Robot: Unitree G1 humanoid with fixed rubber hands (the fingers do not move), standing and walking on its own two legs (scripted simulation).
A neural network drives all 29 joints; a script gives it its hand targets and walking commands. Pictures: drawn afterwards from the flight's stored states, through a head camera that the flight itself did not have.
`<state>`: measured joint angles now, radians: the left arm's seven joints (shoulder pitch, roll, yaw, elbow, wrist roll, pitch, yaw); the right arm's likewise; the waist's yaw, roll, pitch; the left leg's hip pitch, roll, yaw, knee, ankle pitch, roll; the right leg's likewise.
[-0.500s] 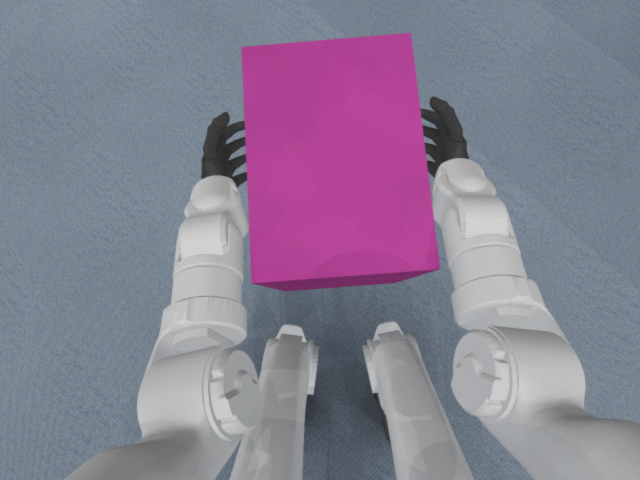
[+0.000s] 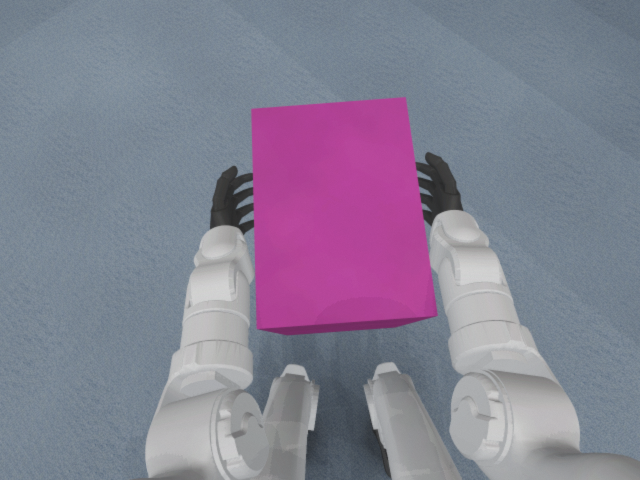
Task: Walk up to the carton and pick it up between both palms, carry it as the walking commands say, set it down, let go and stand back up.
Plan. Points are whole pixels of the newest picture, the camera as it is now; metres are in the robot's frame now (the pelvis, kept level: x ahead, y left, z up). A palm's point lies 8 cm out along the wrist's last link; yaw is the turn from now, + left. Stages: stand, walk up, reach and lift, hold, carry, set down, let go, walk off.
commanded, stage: reach and lift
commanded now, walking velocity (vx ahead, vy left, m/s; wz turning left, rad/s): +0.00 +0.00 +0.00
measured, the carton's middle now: (335, 237) +0.42 +0.00 -0.12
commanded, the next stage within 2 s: none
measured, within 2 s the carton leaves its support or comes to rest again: neither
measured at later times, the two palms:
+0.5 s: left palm (209, 227) +0.39 +0.14 +0.03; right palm (465, 207) +0.40 -0.13 +0.02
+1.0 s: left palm (180, 218) +0.37 +0.14 +0.10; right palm (494, 201) +0.38 -0.13 +0.10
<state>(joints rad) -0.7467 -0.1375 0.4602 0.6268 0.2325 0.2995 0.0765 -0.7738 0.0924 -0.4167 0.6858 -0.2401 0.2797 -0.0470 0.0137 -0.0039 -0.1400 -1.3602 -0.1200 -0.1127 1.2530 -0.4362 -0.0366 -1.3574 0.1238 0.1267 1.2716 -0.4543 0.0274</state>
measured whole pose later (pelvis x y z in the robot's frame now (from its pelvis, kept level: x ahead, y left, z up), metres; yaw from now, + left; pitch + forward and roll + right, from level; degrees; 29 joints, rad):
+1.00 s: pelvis +0.04 +0.00 +0.12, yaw -1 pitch +12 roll +0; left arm -0.39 -0.19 0.35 0.48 0.25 0.37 0.04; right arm -0.41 0.18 -0.34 0.52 -0.26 0.34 -0.04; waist 0.02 0.00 -0.06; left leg -0.56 -0.07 -0.14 0.61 -0.25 -0.01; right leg -0.56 0.09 0.16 0.62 -0.26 0.00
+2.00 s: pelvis +0.04 +0.00 +0.14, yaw +0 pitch -7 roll +0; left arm -0.37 -0.18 0.29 0.36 0.26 0.73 0.04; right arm -0.39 0.18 -0.27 0.39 -0.28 0.72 -0.03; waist 0.00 0.00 0.00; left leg -0.10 -0.06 -0.14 0.42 -0.20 0.00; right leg -0.09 0.06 0.14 0.43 -0.21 -0.01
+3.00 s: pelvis +0.04 +0.00 +0.14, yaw +0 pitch -8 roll +0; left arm -0.31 -0.17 0.21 0.32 0.26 0.76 0.04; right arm -0.32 0.17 -0.22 0.33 -0.27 0.75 -0.03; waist 0.00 0.00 -0.02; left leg -0.09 -0.05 -0.13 0.43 -0.20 0.00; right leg -0.08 0.06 0.13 0.42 -0.21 -0.01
